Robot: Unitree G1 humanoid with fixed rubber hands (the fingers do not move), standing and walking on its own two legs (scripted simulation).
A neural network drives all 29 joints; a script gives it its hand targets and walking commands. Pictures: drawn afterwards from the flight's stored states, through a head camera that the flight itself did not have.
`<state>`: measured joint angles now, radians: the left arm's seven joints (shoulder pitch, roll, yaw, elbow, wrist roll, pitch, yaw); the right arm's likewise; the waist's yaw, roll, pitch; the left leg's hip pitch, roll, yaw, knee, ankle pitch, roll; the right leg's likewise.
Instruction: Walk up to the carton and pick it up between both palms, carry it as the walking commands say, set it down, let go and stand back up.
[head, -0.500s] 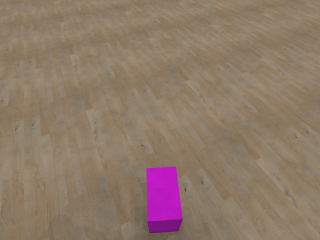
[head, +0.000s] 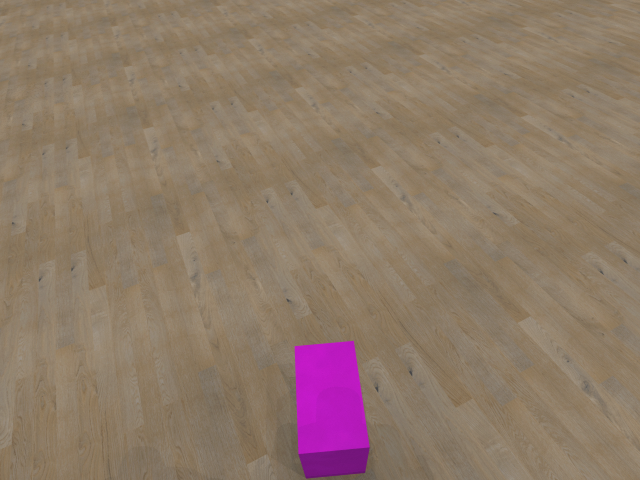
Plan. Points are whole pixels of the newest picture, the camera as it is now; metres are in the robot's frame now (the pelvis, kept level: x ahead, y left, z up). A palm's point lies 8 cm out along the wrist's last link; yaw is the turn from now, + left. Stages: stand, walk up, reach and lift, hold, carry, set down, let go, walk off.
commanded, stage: stand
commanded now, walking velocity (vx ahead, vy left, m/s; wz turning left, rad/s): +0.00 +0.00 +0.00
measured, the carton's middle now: (329, 409) +0.43 +0.03 -0.64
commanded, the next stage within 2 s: reach and lift in 0.10 s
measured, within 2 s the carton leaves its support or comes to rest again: neither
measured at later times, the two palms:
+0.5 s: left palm out of the picture +0.14 +0.20 -0.14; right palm out of the picture +0.14 -0.22 -0.14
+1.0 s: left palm (221, 427) +0.24 +0.19 -0.16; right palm (467, 418) +0.26 -0.19 -0.17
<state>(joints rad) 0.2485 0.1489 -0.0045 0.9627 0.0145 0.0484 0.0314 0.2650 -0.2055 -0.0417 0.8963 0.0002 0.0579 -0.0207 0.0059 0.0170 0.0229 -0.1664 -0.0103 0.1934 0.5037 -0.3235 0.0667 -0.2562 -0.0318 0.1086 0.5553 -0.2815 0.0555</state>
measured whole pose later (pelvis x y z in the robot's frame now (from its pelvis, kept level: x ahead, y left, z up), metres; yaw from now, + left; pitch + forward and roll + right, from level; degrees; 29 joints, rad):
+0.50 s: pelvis -0.03 +0.00 -0.03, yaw +1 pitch +11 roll +1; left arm -0.04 0.10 0.00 0.75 0.01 0.34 0.03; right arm 0.04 -0.19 -0.05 0.62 0.00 0.37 0.03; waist 0.01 0.02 -0.07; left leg -0.59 0.00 0.19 0.75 -0.36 0.07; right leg -0.66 -0.03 0.11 0.76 -0.30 0.06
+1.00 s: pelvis -0.09 -0.01 -0.08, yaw +3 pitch +18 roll +2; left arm -0.56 0.11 0.12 0.72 0.01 0.40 0.06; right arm -0.53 -0.19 -0.14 0.66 0.00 0.40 -0.02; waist 0.01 0.02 0.08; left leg -0.97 0.01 0.18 1.02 -0.37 0.07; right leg -1.03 -0.03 0.11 1.02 -0.31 0.06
